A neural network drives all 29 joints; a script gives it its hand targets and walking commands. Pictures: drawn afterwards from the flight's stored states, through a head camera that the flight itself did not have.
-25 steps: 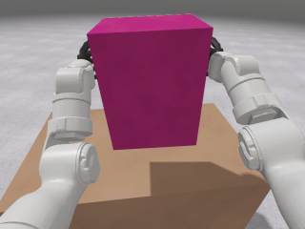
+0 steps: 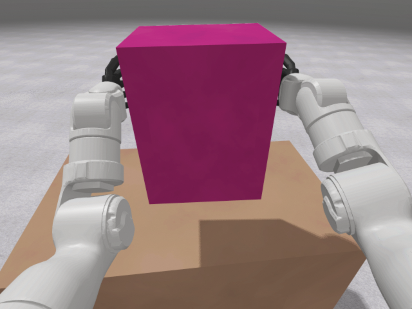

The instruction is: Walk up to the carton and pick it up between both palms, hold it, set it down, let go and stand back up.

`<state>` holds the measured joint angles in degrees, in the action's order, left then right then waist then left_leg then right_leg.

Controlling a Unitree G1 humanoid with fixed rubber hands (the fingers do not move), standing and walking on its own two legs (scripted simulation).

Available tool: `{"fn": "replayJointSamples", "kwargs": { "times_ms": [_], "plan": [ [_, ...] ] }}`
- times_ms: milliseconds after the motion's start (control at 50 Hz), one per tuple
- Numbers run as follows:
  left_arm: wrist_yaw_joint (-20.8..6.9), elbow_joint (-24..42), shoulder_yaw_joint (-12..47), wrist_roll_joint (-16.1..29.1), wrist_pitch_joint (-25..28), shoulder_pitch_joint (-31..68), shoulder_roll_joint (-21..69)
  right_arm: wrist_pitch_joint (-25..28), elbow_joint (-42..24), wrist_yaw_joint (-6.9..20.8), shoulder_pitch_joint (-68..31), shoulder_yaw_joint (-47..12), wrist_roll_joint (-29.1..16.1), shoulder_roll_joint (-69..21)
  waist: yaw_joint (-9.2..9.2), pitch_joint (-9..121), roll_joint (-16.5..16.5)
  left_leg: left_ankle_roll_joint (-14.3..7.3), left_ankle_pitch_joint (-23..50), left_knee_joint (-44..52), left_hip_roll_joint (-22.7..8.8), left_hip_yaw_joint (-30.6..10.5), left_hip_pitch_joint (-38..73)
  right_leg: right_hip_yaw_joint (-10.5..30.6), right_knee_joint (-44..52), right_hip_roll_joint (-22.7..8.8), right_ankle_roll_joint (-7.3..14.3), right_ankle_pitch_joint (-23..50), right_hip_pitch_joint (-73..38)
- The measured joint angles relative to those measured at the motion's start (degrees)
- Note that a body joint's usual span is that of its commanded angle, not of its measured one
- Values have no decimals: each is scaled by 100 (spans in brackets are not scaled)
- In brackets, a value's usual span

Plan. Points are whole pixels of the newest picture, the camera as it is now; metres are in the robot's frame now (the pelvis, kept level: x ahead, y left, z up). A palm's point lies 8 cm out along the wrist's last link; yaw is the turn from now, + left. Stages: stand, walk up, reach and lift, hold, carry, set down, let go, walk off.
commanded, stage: hold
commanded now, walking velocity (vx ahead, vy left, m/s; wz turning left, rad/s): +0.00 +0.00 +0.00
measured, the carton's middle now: (202, 115) +0.37 +0.01 +0.27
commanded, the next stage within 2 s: none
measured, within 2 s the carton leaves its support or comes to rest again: neither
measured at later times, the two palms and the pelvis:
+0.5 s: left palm (111, 86) +0.37 +0.16 +0.33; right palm (289, 83) +0.36 -0.15 +0.33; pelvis -0.01 +0.00 +0.00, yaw -1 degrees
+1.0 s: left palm (116, 89) +0.37 +0.16 +0.32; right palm (292, 84) +0.36 -0.15 +0.33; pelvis +0.00 +0.00 +0.00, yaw -1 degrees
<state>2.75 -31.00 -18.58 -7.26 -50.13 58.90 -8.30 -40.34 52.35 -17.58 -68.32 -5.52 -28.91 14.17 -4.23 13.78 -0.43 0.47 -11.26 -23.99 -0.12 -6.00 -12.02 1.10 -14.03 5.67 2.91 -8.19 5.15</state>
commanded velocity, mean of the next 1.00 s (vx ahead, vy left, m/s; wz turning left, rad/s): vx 0.00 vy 0.00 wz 0.00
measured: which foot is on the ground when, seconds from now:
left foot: down 0.00-1.00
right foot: down 0.00-1.00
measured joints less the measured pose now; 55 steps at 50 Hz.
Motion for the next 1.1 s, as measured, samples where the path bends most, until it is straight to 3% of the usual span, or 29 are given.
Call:
{"fn": "replayJointSamples", "kwargs": {
  "times_ms": [160,360,540,800,1020,1100],
  "plan": [
    [45,-52,-16,19,66,70,38,-36,38,-6,-108,264,115,-1,-31,24,-21,-2,35,-11,4,9,-86,10,-62,-3,-4,13,115],
    [32,-443,-277,-77,83,418,19,13,417,49,-378,198,99,25,110,65,-44,-14,114,124,-1,116,-53,115,-75,-16,-17,49,179],
    [-11,-624,-135,-25,156,439,-80,21,445,62,-342,261,212,-31,102,71,-6,-2,101,95,10,30,-69,34,-22,-17,-4,52,133],
    [32,-173,-37,-31,97,134,37,32,228,46,-195,180,83,24,-18,12,19,-10,44,3,9,18,-95,30,-43,-8,-15,30,126],
    [75,-293,-171,-44,83,286,59,20,287,67,-259,183,81,47,82,63,-62,-30,53,52,13,80,-68,94,-70,-20,-30,20,151],
    [62,-39,-93,-59,2,186,49,34,61,59,-122,49,-18,69,55,99,-65,-28,48,56,28,35,-28,55,-47,-30,-30,5,88]
  ]
}}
